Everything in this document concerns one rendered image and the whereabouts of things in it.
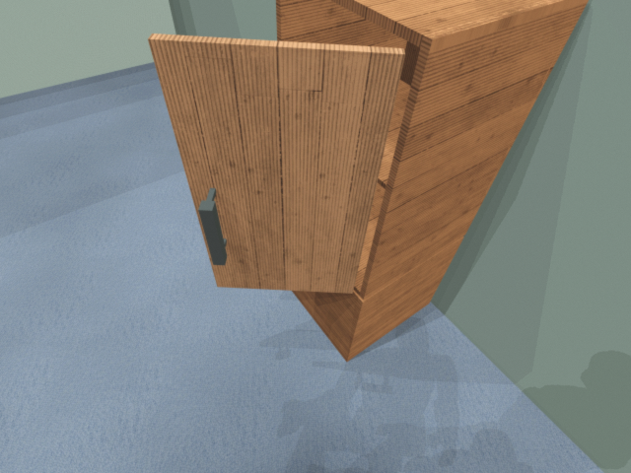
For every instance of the cupboard door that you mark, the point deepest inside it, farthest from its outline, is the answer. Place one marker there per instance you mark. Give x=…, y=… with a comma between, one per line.
x=292, y=136

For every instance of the handle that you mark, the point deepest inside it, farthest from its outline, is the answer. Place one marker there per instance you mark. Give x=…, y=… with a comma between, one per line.
x=212, y=229

